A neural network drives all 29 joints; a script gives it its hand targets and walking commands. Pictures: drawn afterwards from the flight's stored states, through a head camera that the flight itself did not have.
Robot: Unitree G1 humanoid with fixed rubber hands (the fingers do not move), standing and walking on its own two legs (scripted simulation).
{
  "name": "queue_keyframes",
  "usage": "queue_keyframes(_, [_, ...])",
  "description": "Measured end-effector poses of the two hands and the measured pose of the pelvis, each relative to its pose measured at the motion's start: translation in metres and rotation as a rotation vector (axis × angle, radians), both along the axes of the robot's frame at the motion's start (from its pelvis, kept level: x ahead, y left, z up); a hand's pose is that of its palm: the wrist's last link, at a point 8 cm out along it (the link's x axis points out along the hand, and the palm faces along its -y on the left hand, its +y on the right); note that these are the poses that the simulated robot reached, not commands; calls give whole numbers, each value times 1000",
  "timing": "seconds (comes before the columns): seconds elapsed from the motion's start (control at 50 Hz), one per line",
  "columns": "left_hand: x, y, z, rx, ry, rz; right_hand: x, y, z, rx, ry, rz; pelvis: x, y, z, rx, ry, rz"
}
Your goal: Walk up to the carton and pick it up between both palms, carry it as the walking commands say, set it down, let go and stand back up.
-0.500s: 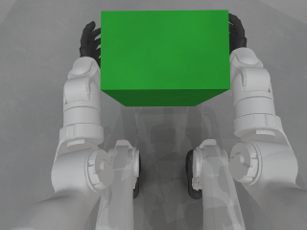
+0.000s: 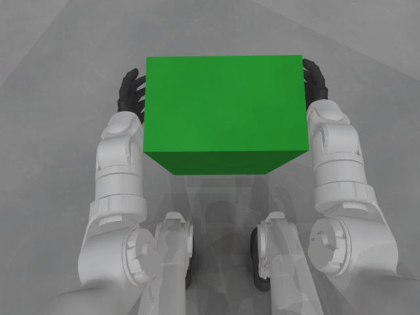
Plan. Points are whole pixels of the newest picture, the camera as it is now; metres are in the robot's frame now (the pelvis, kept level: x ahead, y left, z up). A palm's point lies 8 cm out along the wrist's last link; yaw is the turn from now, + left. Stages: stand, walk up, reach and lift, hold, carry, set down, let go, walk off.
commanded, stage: reach and lift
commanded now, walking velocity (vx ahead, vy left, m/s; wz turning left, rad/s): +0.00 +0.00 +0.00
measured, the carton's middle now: (221, 130) +0.45 +0.01 -0.12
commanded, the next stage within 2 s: none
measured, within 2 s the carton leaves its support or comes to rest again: neither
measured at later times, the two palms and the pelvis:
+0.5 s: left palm (115, 109) +0.44 +0.17 +0.02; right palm (337, 98) +0.45 -0.16 +0.02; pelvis +0.02 +0.00 +0.07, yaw +0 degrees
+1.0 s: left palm (88, 98) +0.42 +0.17 +0.10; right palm (370, 87) +0.43 -0.16 +0.10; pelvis +0.04 +0.00 +0.14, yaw +0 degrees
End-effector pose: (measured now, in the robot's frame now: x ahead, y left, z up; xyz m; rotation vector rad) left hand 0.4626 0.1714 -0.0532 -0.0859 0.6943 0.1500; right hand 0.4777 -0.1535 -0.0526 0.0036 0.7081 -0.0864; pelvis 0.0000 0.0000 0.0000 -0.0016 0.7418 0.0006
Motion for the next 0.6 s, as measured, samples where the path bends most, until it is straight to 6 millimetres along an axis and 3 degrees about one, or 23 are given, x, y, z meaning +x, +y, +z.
queue_keyframes(0.6, [-26, -3, 93, -10, 3, 3, -28, -4, 90, 10, 4, 1, 23, -3, 80, 7, -116, -7])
